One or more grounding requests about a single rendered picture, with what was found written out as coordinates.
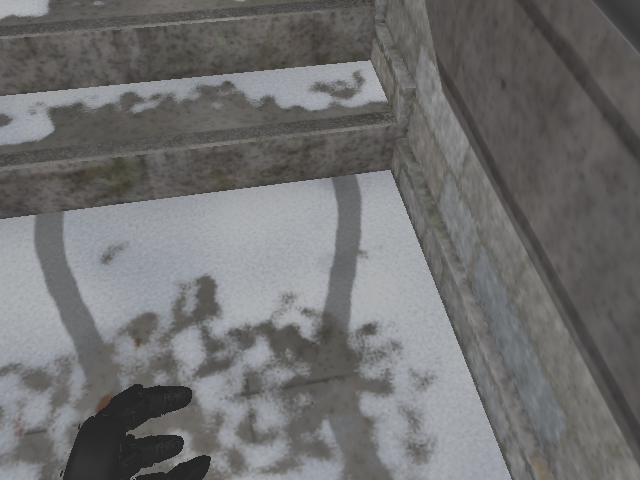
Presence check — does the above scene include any robot left hand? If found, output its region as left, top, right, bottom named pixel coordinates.
left=60, top=384, right=211, bottom=480

